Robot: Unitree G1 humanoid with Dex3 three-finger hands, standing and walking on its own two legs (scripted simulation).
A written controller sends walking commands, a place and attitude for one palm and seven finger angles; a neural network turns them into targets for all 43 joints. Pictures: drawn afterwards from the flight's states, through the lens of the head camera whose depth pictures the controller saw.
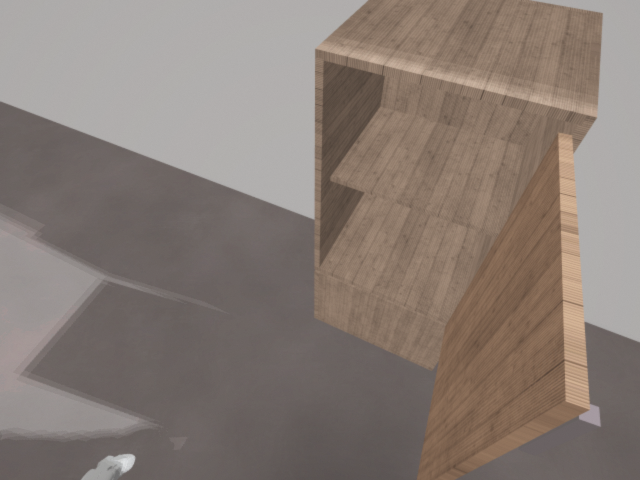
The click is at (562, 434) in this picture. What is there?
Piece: cupboard door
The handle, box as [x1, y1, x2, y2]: [519, 404, 600, 455]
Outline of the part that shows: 598,407 590,404 590,409 588,411 519,446 519,449 534,455 600,426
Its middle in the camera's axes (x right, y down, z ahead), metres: +0.25 +0.22 +0.45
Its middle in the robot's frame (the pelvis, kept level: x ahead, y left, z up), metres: +0.20 -0.24 -0.01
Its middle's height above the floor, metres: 0.75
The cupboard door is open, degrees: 95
